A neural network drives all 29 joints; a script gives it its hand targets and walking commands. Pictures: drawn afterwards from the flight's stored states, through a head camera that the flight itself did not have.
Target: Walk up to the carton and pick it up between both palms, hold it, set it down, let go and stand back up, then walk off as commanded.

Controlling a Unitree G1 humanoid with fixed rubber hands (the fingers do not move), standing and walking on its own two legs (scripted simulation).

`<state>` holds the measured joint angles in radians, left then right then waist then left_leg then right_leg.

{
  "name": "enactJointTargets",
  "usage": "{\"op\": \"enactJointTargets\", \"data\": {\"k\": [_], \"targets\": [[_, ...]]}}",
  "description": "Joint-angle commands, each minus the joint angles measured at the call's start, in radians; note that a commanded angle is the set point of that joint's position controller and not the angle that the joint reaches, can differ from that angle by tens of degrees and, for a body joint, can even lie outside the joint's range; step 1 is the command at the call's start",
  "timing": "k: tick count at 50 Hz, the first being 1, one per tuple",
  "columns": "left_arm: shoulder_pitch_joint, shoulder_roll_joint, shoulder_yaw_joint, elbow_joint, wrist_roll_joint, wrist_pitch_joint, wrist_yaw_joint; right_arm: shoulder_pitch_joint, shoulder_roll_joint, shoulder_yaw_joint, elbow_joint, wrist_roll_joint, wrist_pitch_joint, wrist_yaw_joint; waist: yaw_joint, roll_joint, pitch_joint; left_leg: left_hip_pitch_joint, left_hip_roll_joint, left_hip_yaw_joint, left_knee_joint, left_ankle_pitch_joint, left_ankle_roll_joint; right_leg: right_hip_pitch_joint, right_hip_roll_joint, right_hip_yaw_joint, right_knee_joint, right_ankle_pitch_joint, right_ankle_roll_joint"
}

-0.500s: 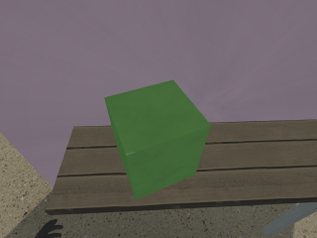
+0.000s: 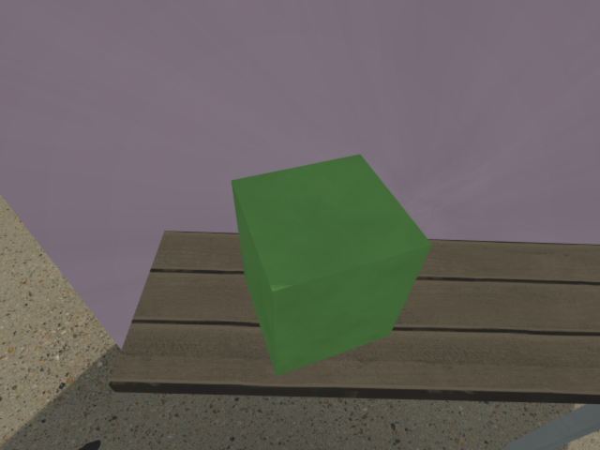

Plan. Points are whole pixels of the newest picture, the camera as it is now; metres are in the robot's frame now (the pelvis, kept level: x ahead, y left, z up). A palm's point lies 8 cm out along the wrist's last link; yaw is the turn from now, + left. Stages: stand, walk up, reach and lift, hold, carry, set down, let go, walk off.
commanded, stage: walk up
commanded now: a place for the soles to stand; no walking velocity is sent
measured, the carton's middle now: (318, 265) +0.40 -0.02 +0.00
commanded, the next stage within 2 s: stand in 1.36 s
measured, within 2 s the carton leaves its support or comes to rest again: neither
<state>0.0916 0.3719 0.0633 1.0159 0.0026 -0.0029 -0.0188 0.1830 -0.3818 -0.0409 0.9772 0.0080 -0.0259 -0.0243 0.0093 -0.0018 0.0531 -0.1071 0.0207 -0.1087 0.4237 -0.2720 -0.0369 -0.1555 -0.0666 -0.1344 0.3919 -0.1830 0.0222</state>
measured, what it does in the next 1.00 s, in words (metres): stands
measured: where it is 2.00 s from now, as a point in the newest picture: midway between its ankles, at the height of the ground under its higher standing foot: outside the picture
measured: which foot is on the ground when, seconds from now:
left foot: down 0.00-1.00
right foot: down 0.00-1.00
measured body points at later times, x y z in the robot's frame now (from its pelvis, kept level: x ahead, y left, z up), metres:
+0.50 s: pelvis +0.00 +0.00 +0.00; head +0.00 +0.00 +0.45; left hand +0.08 +0.32 -0.12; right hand +0.09 -0.32 -0.11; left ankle -0.02 +0.15 -0.74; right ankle +0.02 -0.13 -0.74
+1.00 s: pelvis -0.01 -0.01 -0.01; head +0.00 +0.00 +0.44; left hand +0.06 +0.33 -0.12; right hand +0.12 -0.33 -0.11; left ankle -0.02 +0.15 -0.74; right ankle +0.02 -0.13 -0.74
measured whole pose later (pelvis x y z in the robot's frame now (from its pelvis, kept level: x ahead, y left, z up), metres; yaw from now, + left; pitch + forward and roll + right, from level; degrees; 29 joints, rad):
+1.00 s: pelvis -0.01 -0.01 -0.01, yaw +5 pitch -3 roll -1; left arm 0.12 0.40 0.07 0.97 0.01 0.01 -0.02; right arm 0.18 -0.41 -0.06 0.93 0.00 0.00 -0.03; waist 0.02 0.02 0.08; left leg -0.17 -0.01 -0.20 0.53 -0.30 -0.04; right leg -0.17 -0.10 -0.22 0.48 -0.24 0.01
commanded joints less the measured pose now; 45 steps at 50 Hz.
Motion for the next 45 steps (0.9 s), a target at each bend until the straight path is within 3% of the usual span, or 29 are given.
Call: {"op": "enactJointTargets", "data": {"k": [1, 4, 6, 8, 9, 11, 14, 17, 18, 20, 21, 24, 27, 28, 31, 32, 34, 35, 36, 38, 41, 43, 45], "targets": [[-0.045, 0.173, 0.037, -0.056, 0.001, -0.018, 0.008, -0.009, -0.196, -0.036, -0.043, 0.0, -0.017, -0.009, -0.007, 0.02, -0.053, -0.134, 0.079, -0.053, -0.074, 0.273, 0.064, 0.141, -0.092, 0.096, -0.057, 0.097, -0.044], [-0.037, 0.179, 0.039, -0.055, 0.002, -0.015, 0.008, -0.009, -0.204, -0.042, -0.045, -0.002, -0.007, -0.009, -0.002, 0.011, -0.053, -0.149, 0.072, -0.048, -0.065, 0.232, 0.061, 0.135, -0.093, 0.095, -0.057, 0.04, -0.054], [-0.035, 0.183, 0.042, -0.056, 0.003, -0.014, 0.008, -0.001, -0.2, -0.044, -0.041, -0.003, -0.008, -0.01, -0.002, 0.036, -0.056, -0.155, 0.073, -0.057, -0.071, 0.255, 0.064, 0.149, -0.091, 0.084, -0.041, 0.049, -0.05], [-0.027, 0.181, 0.043, -0.047, 0.003, -0.012, 0.009, -0.012, -0.2, -0.043, -0.045, -0.006, -0.006, -0.011, 0.007, -0.016, -0.054, -0.157, 0.065, -0.069, -0.065, 0.248, 0.068, 0.151, -0.09, 0.082, -0.052, 0.066, -0.049], [-0.029, 0.179, 0.042, -0.054, 0.003, -0.013, 0.007, -0.014, -0.204, -0.042, -0.045, -0.003, -0.007, -0.01, 0.0, 0.02, -0.058, -0.146, 0.067, -0.053, -0.06, 0.26, 0.066, 0.142, -0.092, 0.085, -0.043, 0.065, -0.053], [-0.031, 0.173, 0.039, -0.058, 0.005, -0.015, 0.008, -0.012, -0.207, -0.045, -0.045, -0.003, -0.006, -0.01, -0.002, 0.031, -0.059, -0.146, 0.06, -0.055, -0.049, 0.265, 0.068, 0.132, -0.091, 0.077, -0.035, 0.044, -0.05], [-0.034, 0.187, 0.046, -0.059, 0.002, -0.01, 0.009, -0.013, -0.209, -0.039, -0.037, -0.001, -0.003, -0.009, 0.0, -0.01, -0.037, -0.185, 0.061, -0.084, -0.061, 0.23, 0.073, 0.145, -0.09, 0.074, -0.039, 0.034, -0.053], [-0.027, 0.182, 0.049, -0.061, 0.006, -0.007, 0.008, -0.006, -0.211, -0.044, -0.039, -0.006, 0.0, -0.012, -0.003, 0.024, -0.038, -0.182, 0.053, -0.066, -0.054, 0.218, 0.07, 0.14, -0.1, 0.066, -0.041, -0.025, -0.054], [-0.02, 0.191, 0.049, -0.061, 0.005, -0.006, 0.009, -0.013, -0.21, -0.045, -0.047, -0.005, 0.002, -0.012, 0.002, 0.004, -0.041, -0.185, 0.056, -0.077, -0.054, 0.206, 0.073, 0.135, -0.094, 0.066, -0.036, -0.015, -0.058], [-0.028, 0.188, 0.045, -0.064, 0.006, -0.006, 0.008, -0.001, -0.21, -0.046, -0.043, -0.005, 0.002, -0.011, 0.0, 0.031, -0.032, -0.193, 0.052, -0.07, -0.046, 0.231, 0.069, 0.138, -0.103, 0.069, -0.028, -0.009, -0.06], [-0.025, 0.184, 0.048, -0.061, 0.008, -0.005, 0.006, -0.009, -0.217, -0.048, -0.046, -0.006, 0.001, -0.009, 0.001, 0.005, -0.026, -0.186, 0.055, -0.085, -0.061, 0.215, 0.075, 0.124, -0.091, 0.062, -0.018, -0.012, -0.06], [-0.017, 0.187, 0.046, -0.065, 0.002, -0.004, 0.007, -0.015, -0.22, -0.047, -0.052, -0.007, 0.001, -0.011, 0.01, 0.035, -0.022, -0.22, 0.049, -0.099, -0.059, 0.189, 0.076, 0.155, -0.096, 0.07, -0.033, -0.028, -0.058], [-0.01, 0.197, 0.055, -0.071, 0.005, -0.002, 0.008, -0.006, -0.213, -0.049, -0.052, -0.006, 0.006, -0.012, 0.008, 0.005, -0.02, -0.215, 0.032, -0.077, -0.032, 0.176, 0.074, 0.145, -0.116, 0.079, -0.044, -0.055, -0.075], [-0.023, 0.209, 0.056, -0.071, 0.01, -0.001, 0.007, -0.002, -0.195, -0.044, -0.051, -0.007, 0.006, -0.011, 0.008, -0.04, -0.019, -0.217, 0.028, -0.084, -0.019, 0.182, 0.073, 0.142, -0.122, 0.08, -0.052, -0.055, -0.08], [-0.025, 0.216, 0.056, -0.084, 0.009, -0.001, 0.007, 0.028, -0.214, -0.051, -0.049, -0.006, 0.009, -0.011, -0.01, -0.038, -0.053, -0.172, 0.016, -0.047, 0.045, 0.225, 0.066, 0.117, -0.148, 0.075, -0.048, -0.043, -0.097], [-0.035, 0.207, 0.055, -0.086, 0.01, 0.001, 0.006, 0.027, -0.209, -0.053, -0.049, -0.014, 0.01, -0.011, -0.001, -0.03, -0.043, -0.176, 0.014, -0.03, 0.046, 0.223, 0.064, 0.122, -0.154, 0.069, -0.051, -0.055, -0.104], [-0.041, 0.206, 0.055, -0.096, 0.009, 0.003, 0.005, 0.026, -0.221, -0.055, -0.057, -0.015, 0.009, -0.011, 0.001, -0.039, -0.036, -0.183, 0.03, -0.07, 0.02, 0.224, 0.073, 0.109, -0.131, 0.052, -0.026, -0.069, -0.101], [-0.038, 0.198, 0.052, -0.104, 0.012, 0.006, 0.005, 0.033, -0.217, -0.051, -0.056, -0.008, 0.008, -0.009, 0.001, -0.013, -0.033, -0.201, 0.04, -0.108, -0.012, 0.221, 0.088, 0.127, -0.106, 0.041, 0.017, -0.06, -0.085], [-0.023, 0.19, 0.052, -0.098, 0.01, 0.008, 0.004, 0.003, -0.231, -0.058, -0.07, -0.012, 0.005, -0.01, 0.009, 0.053, -0.028, -0.214, 0.048, -0.136, -0.035, 0.233, 0.092, 0.13, -0.082, 0.032, 0.039, -0.052, -0.074], [-0.019, 0.193, 0.055, -0.1, 0.005, 0.01, 0.005, -0.011, -0.244, -0.062, -0.081, -0.008, 0.009, -0.012, 0.018, 0.065, -0.023, -0.255, 0.064, -0.198, -0.061, 0.21, 0.104, 0.156, -0.063, 0.042, 0.055, -0.03, -0.065], [0.003, 0.204, 0.049, -0.099, 0.004, 0.008, 0.004, -0.017, -0.248, -0.061, -0.085, -0.005, 0.004, -0.016, 0.023, 0.106, -0.025, -0.273, 0.061, -0.208, -0.071, 0.226, 0.092, 0.189, -0.07, 0.068, 0.052, 0.012, -0.068], [0.012, 0.203, 0.048, -0.095, 0.003, 0.003, 0.008, -0.015, -0.237, -0.062, -0.089, -0.004, 0.004, -0.015, 0.026, 0.091, -0.032, -0.273, 0.049, -0.193, -0.057, 0.241, 0.091, 0.203, -0.08, 0.068, 0.048, 0.052, -0.077], [0.016, 0.218, 0.053, -0.095, 0.006, 0.001, 0.008, 0.005, -0.23, -0.061, -0.091, -0.003, 0.01, -0.016, 0.014, 0.033, -0.063, -0.229, 0.03, -0.146, -0.005, 0.272, 0.075, 0.199, -0.106, 0.059, 0.034, 0.078, -0.089]]}}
